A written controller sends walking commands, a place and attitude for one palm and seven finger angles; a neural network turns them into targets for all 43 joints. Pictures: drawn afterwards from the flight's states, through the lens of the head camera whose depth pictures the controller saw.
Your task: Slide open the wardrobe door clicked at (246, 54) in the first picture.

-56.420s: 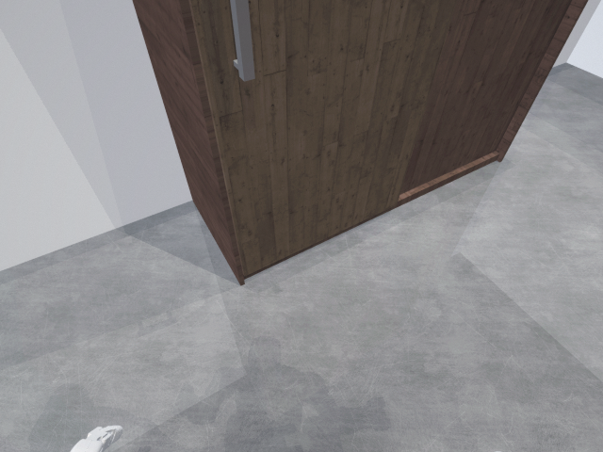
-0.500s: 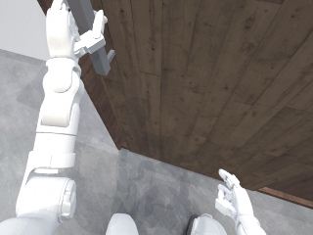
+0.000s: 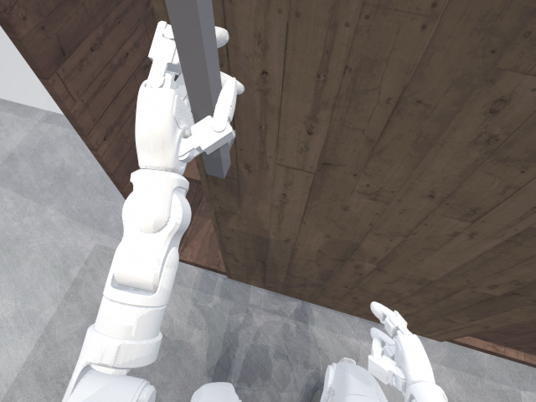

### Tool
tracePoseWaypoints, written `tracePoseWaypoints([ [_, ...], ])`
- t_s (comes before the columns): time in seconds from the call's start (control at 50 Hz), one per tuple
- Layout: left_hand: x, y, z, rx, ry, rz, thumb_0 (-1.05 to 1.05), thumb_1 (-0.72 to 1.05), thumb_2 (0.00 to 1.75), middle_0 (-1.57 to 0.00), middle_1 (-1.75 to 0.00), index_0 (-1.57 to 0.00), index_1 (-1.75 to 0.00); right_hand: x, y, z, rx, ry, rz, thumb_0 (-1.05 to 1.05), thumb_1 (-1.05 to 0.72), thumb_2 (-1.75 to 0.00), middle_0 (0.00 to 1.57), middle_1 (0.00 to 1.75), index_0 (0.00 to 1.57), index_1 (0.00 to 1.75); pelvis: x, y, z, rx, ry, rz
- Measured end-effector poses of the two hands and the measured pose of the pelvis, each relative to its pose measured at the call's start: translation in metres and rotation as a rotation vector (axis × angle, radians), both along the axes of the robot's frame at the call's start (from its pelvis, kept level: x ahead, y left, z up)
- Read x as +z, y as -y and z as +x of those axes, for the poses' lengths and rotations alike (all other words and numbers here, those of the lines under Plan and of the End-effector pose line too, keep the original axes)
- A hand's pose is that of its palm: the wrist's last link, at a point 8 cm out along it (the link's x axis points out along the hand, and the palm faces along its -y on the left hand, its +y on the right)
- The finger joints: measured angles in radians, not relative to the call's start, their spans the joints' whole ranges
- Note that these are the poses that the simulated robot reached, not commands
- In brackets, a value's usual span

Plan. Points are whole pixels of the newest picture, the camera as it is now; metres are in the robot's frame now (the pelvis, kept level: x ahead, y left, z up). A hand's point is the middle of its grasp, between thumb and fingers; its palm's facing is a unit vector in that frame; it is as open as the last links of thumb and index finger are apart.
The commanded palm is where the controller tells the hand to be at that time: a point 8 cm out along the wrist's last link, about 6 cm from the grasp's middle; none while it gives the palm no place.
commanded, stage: step sideways, sliding the door along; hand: left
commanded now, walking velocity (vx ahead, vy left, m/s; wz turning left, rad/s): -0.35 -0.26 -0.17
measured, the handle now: (214, 82) +0.40 +0.16 +0.21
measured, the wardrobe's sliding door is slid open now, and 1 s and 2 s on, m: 0.21 0.53 0.59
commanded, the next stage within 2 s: stop walking and hold the door there in 1.52 s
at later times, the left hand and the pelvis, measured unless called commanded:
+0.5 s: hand (397, 166) +0.34 -0.04 +0.20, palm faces -0.06 -1.00 -0.03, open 6.8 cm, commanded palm +0.33 -0.01 +0.19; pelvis -0.03 -0.10 -0.02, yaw -1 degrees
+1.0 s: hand out of the picture +0.33 -0.18 +0.21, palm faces +0.04 -1.00 -0.06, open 6.5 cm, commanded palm +0.31 -0.17 +0.20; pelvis -0.12 -0.26 -0.02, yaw -7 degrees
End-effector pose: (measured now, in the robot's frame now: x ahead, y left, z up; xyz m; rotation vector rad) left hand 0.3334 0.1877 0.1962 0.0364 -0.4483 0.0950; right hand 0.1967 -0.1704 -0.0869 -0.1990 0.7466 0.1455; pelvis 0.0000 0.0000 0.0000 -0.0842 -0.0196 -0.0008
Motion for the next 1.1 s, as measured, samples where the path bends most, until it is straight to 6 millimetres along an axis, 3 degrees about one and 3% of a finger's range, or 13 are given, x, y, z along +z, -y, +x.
tracePoseWaypoints([
  [0.1, 0.0, 0.033, 0.0, -0.033, 0.014, 0.022, -0.03, 0.7, 0.79, -0.46, -1.4, -0.17, -1.32, -0.001, 0.012, 0.013, 0.006, 0.031, 0.05, 0.01, -0.9, -0.9, 0.2, 0.3, 0.21, 0.3, -0.002, 0.024, 0.009, -0.025, 0.024, 0.014],
  [0.22, 0.0, 0.075, -0.003, 0.013, 0.035, 0.062, -0.05, 0.68, 0.81, -0.46, -1.4, -0.16, -1.33, -0.021, 0.046, 0.037, 0.022, 0.072, 0.105, 0.01, -0.9, -0.9, 0.2, 0.3, 0.21, 0.3, -0.022, 0.068, 0.021, 0.031, 0.065, 0.064],
  [0.3, 0.0, 0.104, -0.006, 0.021, 0.018, 0.068, -0.06, 0.68, 0.8, -0.46, -1.4, -0.16, -1.32, -0.025, 0.078, 0.05, -0.019, 0.1, 0.086, 0.01, -0.9, -0.9, 0.2, 0.3, 0.21, 0.3, -0.022, 0.083, 0.011, 0.023, 0.033, 0.094],
  [0.36, 0.0, 0.126, -0.007, -0.011, 0.014, 0.046, -0.04, 0.69, 0.79, -0.46, -1.4, -0.17, -1.33, -0.017, 0.102, 0.046, -0.059, 0.112, 0.064, 0.01, -0.9, -0.9, 0.2, 0.29, 0.2, 0.3, -0.015, 0.092, -0.003, 0.012, 0.005, 0.126],
  [0.46, -0.002, 0.16, -0.007, -0.115, 0.049, 0.019, -0.04, 0.7, 0.77, -0.46, -1.4, -0.15, -1.34, -0.012, 0.14, 0.014, -0.144, 0.096, -0.002, 0.01, -0.91, -0.9, 0.19, 0.29, 0.2, 0.3, -0.016, 0.1, -0.024, -0.006, -0.028, 0.129],
  [0.58, 0.0, 0.196, -0.006, -0.203, 0.052, 0.067, -0.04, 0.68, 0.76, -0.46, -1.4, -0.14, -1.37, -0.018, 0.177, -0.055, -0.272, 0.022, -0.031, 0.01, -0.91, -0.9, 0.19, 0.29, 0.2, 0.3, -0.016, 0.119, -0.041, -0.072, 0.013, 0.109],
  [0.66, 0.004, 0.218, -0.008, -0.189, 0.014, 0.081, -0.02, 0.64, 0.75, -0.46, -1.4, -0.18, -1.38, -0.029, 0.2, -0.1, -0.324, -0.088, -0.005, 0.01, -0.9, -0.9, 0.19, 0.29, 0.2, 0.3, -0.008, 0.144, -0.048, -0.135, 0.01, 0.059],
  [0.74, 0.005, 0.242, -0.012, -0.136, 0.006, 0.098, -0.03, 0.62, 0.79, -0.46, -1.4, -0.2, -1.39, -0.041, 0.232, -0.133, -0.35, -0.147, 0.032, 0.01, -0.9, -0.9, 0.2, 0.29, 0.2, 0.3, -0.012, 0.185, -0.058, -0.17, 0.009, 0.039],
  [0.8, 0.004, 0.261, -0.014, -0.065, 0.01, 0.109, -0.04, 0.64, 0.82, -0.46, -1.4, -0.19, -1.4, -0.053, 0.266, -0.149, -0.367, -0.147, 0.051, 0.01, -0.9, -0.9, 0.2, 0.3, 0.2, 0.3, -0.021, 0.218, -0.071, -0.158, 0.017, 0.041],
  [0.92, 0.008, 0.296, -0.023, -0.015, -0.067, 0.088, -0.02, 0.68, 0.82, -0.46, -1.4, -0.2, -1.4, -0.042, 0.331, -0.168, -0.404, -0.119, -0.063, 0.02, -0.9, -0.9, 0.2, 0.29, 0.2, 0.3, -0.009, 0.244, -0.101, -0.12, -0.01, 0.105],
  [1.0, 0.006, 0.315, -0.024, -0.055, -0.051, 0.043, 0.01, 0.7, 0.8, -0.46, -1.4, -0.2, -1.39, -0.032, 0.363, -0.178, -0.421, -0.077, -0.137, 0.01, -0.91, -0.9, 0.19, 0.29, 0.2, 0.3, -0.018, 0.261, -0.116, -0.117, -0.018, 0.095],
  [1.1, 0.008, 0.34, -0.027, -0.055, -0.089, 0.021, 0.03, 0.7, 0.79, -0.46, -1.4, -0.23, -1.37, -0.019, 0.387, -0.195, -0.381, -0.091, -0.118, 0.01, -0.91, -0.9, 0.19, 0.29, 0.2, 0.3, -0.011, 0.297, -0.131, -0.161, 0.006, 0.079],
])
